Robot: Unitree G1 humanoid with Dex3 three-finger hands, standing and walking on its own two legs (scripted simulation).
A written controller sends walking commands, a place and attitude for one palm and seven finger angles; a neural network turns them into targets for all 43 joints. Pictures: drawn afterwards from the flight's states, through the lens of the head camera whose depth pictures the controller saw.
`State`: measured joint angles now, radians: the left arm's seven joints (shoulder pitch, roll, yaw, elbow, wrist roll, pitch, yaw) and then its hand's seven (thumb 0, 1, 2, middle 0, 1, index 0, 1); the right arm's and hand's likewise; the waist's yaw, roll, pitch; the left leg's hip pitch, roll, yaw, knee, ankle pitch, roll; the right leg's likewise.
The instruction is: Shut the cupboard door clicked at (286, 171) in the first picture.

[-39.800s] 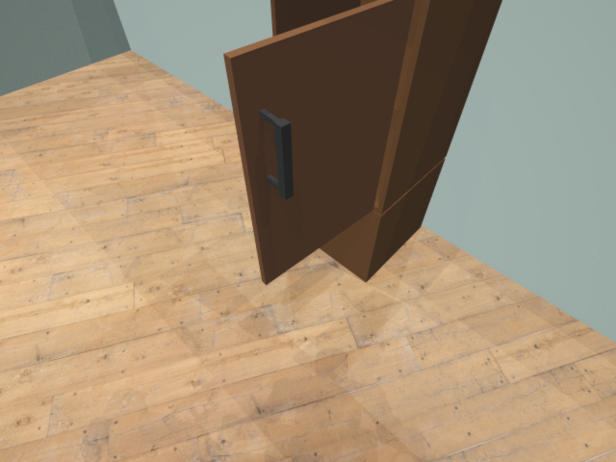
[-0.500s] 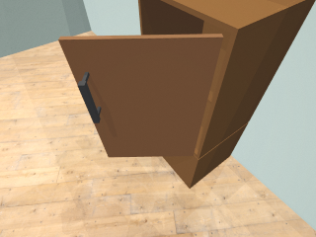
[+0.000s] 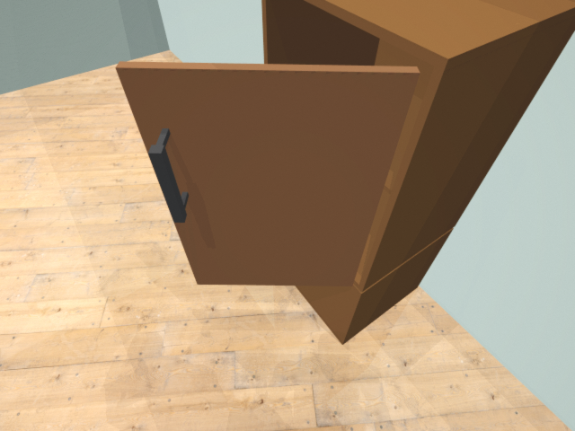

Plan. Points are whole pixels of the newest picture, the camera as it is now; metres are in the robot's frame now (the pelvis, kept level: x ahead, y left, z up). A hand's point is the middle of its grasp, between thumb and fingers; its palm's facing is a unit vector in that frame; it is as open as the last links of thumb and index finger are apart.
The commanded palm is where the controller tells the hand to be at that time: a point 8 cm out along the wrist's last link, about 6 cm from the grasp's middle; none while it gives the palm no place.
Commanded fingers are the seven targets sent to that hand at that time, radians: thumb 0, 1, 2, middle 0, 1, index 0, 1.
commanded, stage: look again from close up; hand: left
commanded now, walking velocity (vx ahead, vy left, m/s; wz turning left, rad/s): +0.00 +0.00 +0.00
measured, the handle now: (172, 178) +0.47 +0.23 +0.07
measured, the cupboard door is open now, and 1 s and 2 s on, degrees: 54 54 54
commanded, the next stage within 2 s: raise the hand and make a fist in 0.24 s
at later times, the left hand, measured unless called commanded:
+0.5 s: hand (144, 398) +0.17 +0.21 -0.05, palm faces +0.26 -0.96 -0.11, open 7.2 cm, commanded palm +0.10 +0.24 -0.06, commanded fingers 0.00 0.90 0.90 -0.35 -0.46 -0.35 -0.46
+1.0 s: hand (145, 411) +0.15 +0.19 -0.02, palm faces +0.02 -1.00 -0.02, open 5.0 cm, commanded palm +0.11 +0.25 -0.01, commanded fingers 0.00 0.90 0.90 -0.81 -0.96 -0.81 -0.96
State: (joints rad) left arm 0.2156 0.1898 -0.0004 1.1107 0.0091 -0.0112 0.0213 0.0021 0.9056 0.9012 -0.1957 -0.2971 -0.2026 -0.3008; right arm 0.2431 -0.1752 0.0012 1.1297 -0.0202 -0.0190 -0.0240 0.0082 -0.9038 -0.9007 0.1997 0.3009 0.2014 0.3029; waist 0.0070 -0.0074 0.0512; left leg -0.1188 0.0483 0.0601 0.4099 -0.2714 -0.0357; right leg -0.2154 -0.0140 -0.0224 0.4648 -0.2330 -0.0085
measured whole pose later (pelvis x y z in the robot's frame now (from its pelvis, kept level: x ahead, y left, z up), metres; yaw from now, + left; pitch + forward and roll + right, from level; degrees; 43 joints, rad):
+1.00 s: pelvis -0.05 +0.01 -0.09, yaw +4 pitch +11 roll -2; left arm 0.41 0.23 0.09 -0.17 -0.26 -0.30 -0.26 0.01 0.90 0.90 -0.62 -0.77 -0.63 -0.77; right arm 0.21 -0.19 0.05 0.49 0.02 -0.21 -0.06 0.02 -0.90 -0.90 0.20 0.30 0.21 0.30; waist 0.04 0.03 -0.10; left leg -0.84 0.03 -0.06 1.19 -0.54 -0.02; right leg -0.84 -0.05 -0.10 1.12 -0.46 0.00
